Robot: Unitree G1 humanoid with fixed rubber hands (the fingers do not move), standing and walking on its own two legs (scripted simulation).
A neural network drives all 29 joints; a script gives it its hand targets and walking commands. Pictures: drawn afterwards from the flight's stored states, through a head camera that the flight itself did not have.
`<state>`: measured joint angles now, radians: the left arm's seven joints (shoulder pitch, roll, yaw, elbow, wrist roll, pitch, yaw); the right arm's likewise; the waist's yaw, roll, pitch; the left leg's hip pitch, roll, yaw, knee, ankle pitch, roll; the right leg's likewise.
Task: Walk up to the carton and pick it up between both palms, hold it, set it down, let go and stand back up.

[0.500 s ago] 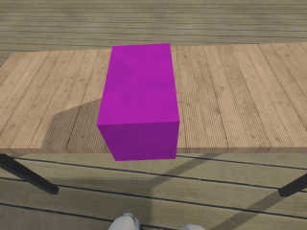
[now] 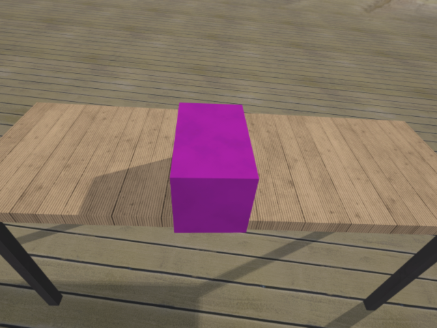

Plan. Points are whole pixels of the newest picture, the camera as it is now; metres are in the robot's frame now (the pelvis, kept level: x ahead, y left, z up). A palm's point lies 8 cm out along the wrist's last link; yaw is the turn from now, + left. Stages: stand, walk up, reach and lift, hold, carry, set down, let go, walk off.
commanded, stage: walk up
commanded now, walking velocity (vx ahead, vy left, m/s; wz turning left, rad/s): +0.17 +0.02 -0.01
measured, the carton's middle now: (210, 163) +0.54 +0.01 +0.02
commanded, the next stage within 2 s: stand in 0.98 s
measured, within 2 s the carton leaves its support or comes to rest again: neither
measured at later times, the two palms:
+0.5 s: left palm out of the picture +0.01 +0.20 -0.18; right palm out of the picture +0.15 -0.20 -0.14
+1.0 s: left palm out of the picture +0.12 +0.23 -0.15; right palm out of the picture +0.12 -0.19 -0.15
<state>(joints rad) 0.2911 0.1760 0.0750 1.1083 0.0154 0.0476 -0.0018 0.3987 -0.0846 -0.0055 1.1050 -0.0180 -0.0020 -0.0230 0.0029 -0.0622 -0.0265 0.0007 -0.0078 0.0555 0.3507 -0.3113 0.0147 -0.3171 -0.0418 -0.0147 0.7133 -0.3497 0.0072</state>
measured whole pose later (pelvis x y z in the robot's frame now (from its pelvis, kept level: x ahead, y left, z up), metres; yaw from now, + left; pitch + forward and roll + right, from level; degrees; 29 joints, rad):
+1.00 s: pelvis +0.13 +0.03 +0.00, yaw +0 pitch -3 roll +1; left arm 0.26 0.11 0.02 1.14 0.00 -0.01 0.04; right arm 0.26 -0.14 -0.03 1.13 -0.01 0.00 -0.03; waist -0.02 -0.01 0.07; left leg -0.15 0.06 0.14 0.44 -0.23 -0.01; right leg 0.01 -0.04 -0.07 0.40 -0.35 0.01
